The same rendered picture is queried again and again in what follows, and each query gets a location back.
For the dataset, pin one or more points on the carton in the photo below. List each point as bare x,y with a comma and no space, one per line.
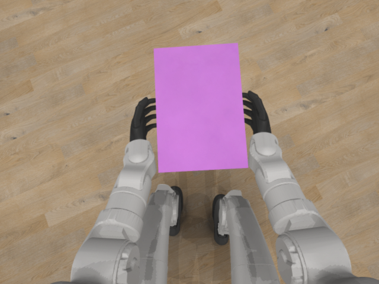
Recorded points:
199,108

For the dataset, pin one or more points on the robot right hand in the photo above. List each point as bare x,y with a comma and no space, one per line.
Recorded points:
259,118

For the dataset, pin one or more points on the robot left upper arm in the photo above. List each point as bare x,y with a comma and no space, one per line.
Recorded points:
106,261

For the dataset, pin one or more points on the robot left shin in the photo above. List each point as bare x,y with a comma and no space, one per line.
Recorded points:
168,188

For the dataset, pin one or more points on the robot right forearm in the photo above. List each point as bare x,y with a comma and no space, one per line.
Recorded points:
288,207

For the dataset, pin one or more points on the robot right shin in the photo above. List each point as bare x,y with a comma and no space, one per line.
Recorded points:
221,229

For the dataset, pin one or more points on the robot left hand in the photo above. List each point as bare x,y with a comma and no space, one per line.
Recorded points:
139,129

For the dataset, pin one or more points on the robot shin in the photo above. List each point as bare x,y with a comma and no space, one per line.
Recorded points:
221,229
168,188

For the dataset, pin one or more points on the robot right upper arm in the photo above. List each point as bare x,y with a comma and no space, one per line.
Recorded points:
314,256

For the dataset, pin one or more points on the robot left forearm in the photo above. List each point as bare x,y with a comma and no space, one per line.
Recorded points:
122,217

